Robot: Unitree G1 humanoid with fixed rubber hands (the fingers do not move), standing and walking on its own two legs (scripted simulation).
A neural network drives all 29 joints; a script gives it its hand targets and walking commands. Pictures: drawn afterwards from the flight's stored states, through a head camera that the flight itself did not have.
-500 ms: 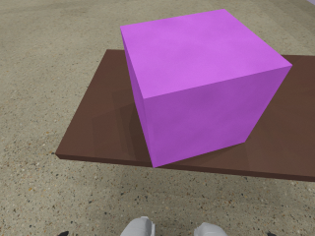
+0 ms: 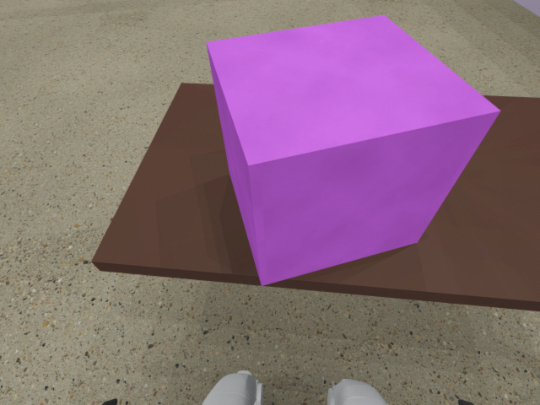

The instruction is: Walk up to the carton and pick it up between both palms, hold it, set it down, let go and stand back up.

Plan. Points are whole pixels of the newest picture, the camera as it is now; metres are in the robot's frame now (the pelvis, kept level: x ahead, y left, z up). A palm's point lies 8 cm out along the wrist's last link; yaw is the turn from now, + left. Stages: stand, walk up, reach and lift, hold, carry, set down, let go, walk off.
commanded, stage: walk up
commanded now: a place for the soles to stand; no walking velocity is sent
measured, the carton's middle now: (322, 152) +0.49 -0.05 +0.08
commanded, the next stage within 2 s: reach and lift in 0.60 s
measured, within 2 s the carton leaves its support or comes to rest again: neither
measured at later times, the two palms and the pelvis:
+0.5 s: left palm out of the picture +0.06 +0.28 -0.10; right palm out of the picture +0.07 -0.30 -0.12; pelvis -0.01 -0.01 +0.00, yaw -1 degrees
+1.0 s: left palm (131, 378) +0.16 +0.25 -0.08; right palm out of the picture +0.09 -0.31 -0.10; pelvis -0.01 -0.02 -0.01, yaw -3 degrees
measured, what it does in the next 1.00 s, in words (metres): stands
